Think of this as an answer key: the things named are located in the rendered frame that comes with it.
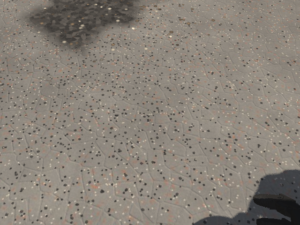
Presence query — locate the right robot hand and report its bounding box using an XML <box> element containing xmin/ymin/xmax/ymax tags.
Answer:
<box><xmin>253</xmin><ymin>193</ymin><xmax>300</xmax><ymax>225</ymax></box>

